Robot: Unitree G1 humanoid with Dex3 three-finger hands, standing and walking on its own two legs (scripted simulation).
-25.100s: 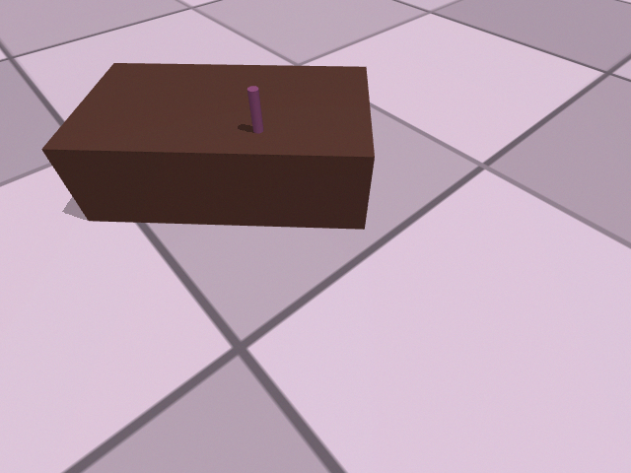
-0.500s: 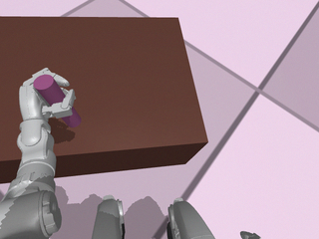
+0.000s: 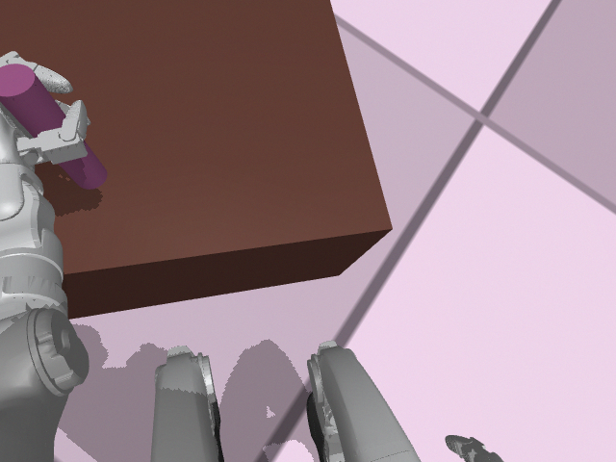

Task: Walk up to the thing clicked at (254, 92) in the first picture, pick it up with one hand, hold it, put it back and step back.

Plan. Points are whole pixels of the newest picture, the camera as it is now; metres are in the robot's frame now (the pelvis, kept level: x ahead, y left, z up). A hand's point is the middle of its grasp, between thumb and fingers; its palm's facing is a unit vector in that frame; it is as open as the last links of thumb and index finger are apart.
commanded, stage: crouch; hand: left
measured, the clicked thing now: (58, 137) +0.52 +0.24 -0.01
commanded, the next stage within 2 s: lower in 0.20 s
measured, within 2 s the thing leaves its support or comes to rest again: rests again in 0.68 s
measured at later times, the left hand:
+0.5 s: hand (82, 124) +0.55 +0.23 -0.04, palm faces +0.20 -0.98 -0.05, open 5.6 cm
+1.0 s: hand (93, 132) +0.57 +0.23 -0.08, palm faces +0.20 -0.98 -0.05, open 5.6 cm
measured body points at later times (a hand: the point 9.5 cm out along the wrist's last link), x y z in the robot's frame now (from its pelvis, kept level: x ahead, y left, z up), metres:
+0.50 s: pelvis -0.01 +0.01 -0.04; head +0.21 +0.06 +0.35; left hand +0.54 +0.28 -0.03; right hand +0.01 -0.25 -0.16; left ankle +0.07 +0.14 -0.55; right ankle +0.02 -0.14 -0.55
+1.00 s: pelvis -0.03 +0.00 -0.11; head +0.21 +0.04 +0.27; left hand +0.55 +0.28 -0.07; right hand -0.01 -0.26 -0.22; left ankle +0.07 +0.14 -0.55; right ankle +0.02 -0.14 -0.55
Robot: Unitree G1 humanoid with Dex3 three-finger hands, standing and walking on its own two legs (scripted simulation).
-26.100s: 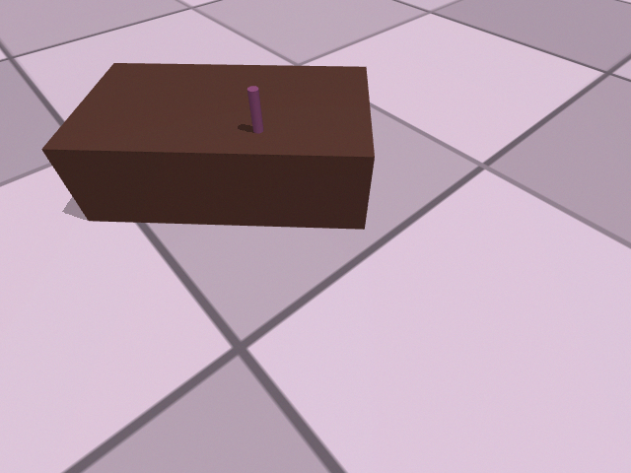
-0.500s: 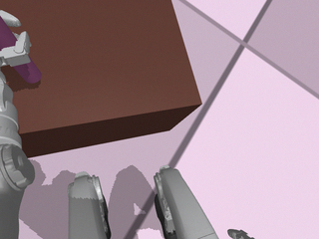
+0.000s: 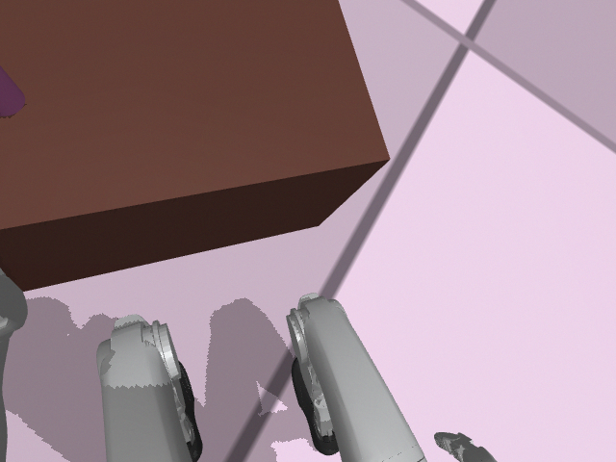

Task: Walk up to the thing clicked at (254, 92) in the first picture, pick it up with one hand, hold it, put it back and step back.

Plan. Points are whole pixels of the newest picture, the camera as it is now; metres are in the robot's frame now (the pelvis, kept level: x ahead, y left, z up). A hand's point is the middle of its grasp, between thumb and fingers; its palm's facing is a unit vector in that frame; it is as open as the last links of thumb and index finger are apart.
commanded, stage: loosen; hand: left
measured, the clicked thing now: out of the picture +0.57 +0.28 +0.01
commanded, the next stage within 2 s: open in 0.02 s
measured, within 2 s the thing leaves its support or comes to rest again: neither
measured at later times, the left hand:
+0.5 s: hand out of the picture +0.58 +0.27 +0.03, palm faces +0.27 -0.96 -0.05, open 10.6 cm
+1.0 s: hand out of the picture +0.58 +0.33 +0.11, palm faces +0.38 -0.92 -0.08, open 16.5 cm
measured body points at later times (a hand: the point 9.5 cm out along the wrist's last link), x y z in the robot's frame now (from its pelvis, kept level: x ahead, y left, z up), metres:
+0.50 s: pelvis +0.00 +0.00 -0.01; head +0.24 +0.05 +0.37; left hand +0.56 +0.32 +0.03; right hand +0.04 -0.26 -0.13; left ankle +0.09 +0.15 -0.44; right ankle +0.06 -0.13 -0.44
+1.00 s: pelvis +0.01 +0.00 +0.02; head +0.23 +0.05 +0.41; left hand +0.56 +0.38 +0.12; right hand +0.05 -0.26 -0.09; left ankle +0.09 +0.15 -0.44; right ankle +0.06 -0.13 -0.44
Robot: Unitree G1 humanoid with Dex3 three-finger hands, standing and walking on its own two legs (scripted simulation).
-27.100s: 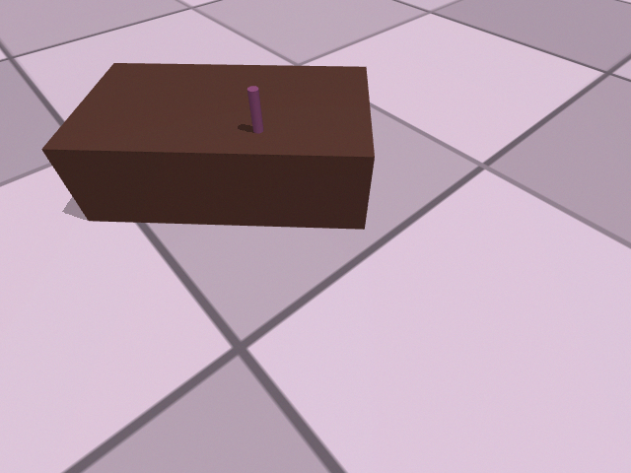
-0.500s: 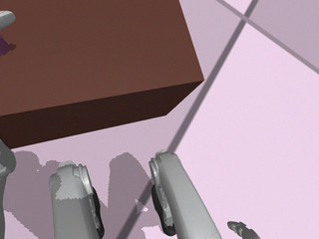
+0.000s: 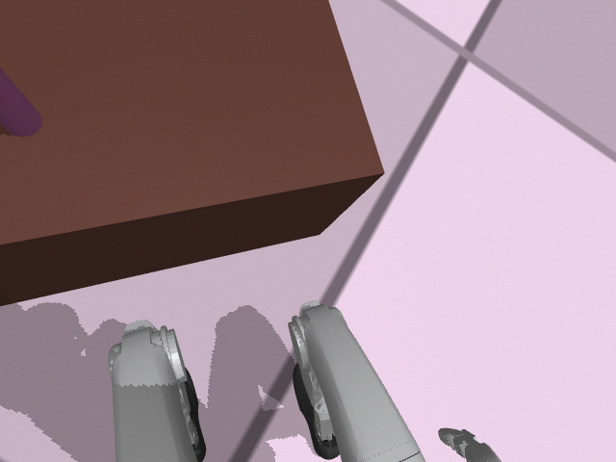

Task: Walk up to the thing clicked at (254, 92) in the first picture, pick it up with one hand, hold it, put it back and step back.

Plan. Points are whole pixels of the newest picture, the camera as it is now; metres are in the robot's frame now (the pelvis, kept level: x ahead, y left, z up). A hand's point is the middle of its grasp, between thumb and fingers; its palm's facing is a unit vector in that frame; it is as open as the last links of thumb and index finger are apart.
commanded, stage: rise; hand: left
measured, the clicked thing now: out of the picture +0.56 +0.28 -0.02
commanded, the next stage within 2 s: home in 0.12 s
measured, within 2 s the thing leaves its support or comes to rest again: neither
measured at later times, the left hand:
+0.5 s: hand out of the picture +0.53 +0.42 +0.17, palm faces +0.48 -0.81 -0.33, open 16.6 cm
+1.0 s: hand out of the picture +0.30 +0.29 +0.16, palm faces +0.31 -0.89 -0.34, open 17.3 cm
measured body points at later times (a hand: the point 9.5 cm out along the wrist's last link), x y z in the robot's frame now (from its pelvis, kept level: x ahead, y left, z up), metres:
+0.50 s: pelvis +0.04 +0.02 +0.14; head +0.21 +0.09 +0.55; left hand +0.50 +0.46 +0.19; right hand +0.05 -0.23 +0.04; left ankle +0.09 +0.15 -0.46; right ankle +0.05 -0.13 -0.46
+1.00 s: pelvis +0.05 +0.02 +0.23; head +0.10 +0.04 +0.68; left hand +0.28 +0.34 +0.18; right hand +0.23 -0.21 +0.14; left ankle +0.09 +0.15 -0.46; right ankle +0.05 -0.13 -0.46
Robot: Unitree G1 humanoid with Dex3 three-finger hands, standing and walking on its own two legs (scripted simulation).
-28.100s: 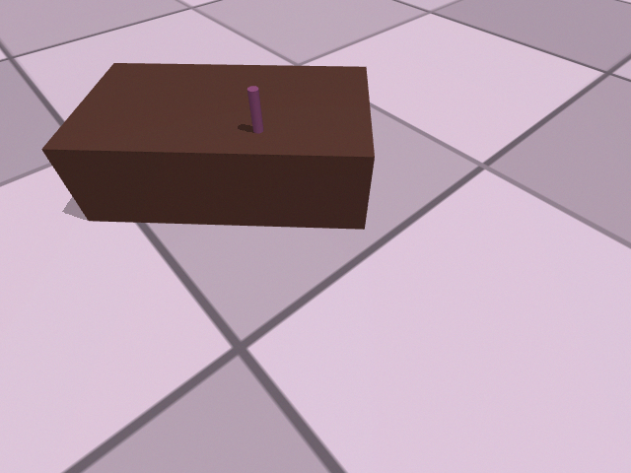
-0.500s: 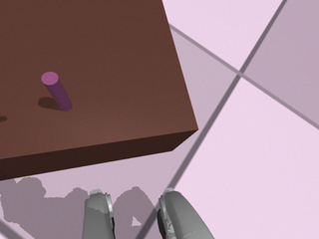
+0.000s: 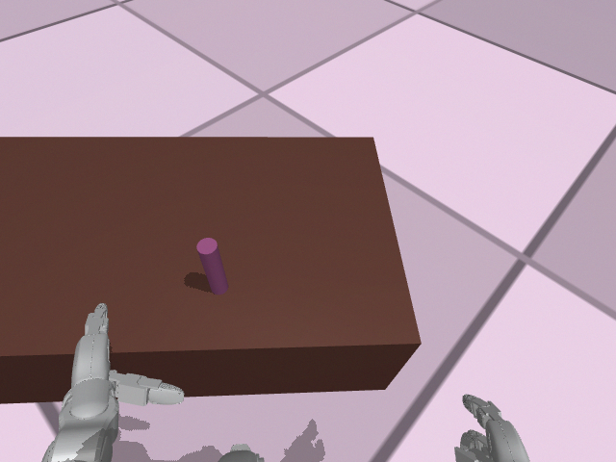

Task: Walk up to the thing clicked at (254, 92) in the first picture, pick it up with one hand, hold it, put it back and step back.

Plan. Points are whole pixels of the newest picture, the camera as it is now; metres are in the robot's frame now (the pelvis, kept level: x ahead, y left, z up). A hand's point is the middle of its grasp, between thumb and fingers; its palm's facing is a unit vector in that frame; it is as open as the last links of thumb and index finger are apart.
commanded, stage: home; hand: left
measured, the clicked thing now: (213, 268) +0.54 +0.18 -0.25
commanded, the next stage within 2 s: none
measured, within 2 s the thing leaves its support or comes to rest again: neither
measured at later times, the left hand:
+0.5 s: hand (176, 453) +0.17 +0.16 -0.06, palm faces +0.16 -0.95 -0.28, open 17.6 cm
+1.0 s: hand out of the picture +0.10 +0.23 -0.09, palm faces -0.01 -0.90 -0.43, open 17.4 cm
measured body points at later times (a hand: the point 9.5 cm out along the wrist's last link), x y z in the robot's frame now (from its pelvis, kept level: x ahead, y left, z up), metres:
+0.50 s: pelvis +0.00 -0.03 +0.01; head +0.02 -0.03 +0.46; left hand +0.15 +0.21 -0.04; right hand +0.17 -0.26 -0.07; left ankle +0.05 +0.12 -0.69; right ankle -0.03 -0.15 -0.69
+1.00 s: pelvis +0.01 -0.02 +0.03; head +0.01 -0.04 +0.48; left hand +0.10 +0.28 -0.07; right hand +0.11 -0.30 -0.10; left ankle +0.05 +0.12 -0.69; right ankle -0.03 -0.15 -0.69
